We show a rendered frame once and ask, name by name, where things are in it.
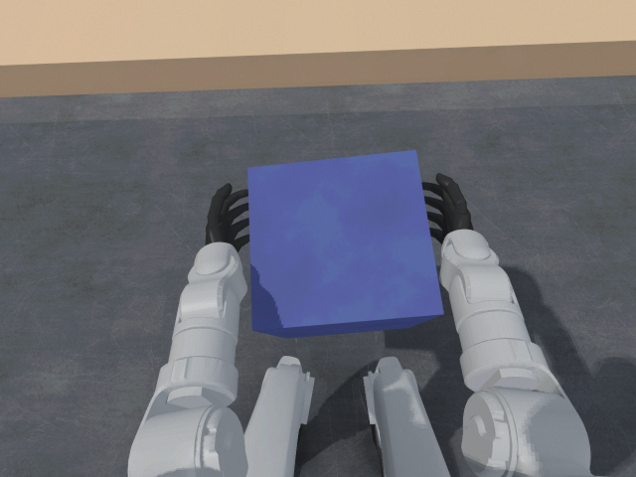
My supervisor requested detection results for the robot left forearm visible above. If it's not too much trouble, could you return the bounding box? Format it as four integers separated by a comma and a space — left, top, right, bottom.
128, 242, 247, 477

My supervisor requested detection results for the carton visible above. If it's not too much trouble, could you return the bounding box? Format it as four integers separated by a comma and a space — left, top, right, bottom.
247, 150, 444, 339

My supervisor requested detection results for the robot left upper arm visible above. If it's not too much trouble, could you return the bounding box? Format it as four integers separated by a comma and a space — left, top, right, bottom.
129, 404, 248, 477

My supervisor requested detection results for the right robot hand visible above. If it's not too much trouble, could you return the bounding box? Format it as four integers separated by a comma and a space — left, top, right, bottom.
421, 173, 474, 244

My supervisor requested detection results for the robot right upper arm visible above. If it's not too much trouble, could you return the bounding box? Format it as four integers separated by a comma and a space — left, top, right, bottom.
461, 387, 606, 477

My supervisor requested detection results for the robot right forearm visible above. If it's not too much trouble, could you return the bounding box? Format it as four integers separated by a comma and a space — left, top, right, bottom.
439, 230, 591, 468

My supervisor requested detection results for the left robot shin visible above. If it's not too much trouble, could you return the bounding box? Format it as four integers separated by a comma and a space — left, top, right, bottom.
261, 356, 303, 387

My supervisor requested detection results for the robot right thigh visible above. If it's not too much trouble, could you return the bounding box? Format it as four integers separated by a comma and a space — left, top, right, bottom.
363, 365, 451, 477

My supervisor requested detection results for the left robot hand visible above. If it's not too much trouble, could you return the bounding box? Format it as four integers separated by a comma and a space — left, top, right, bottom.
206, 183, 249, 252

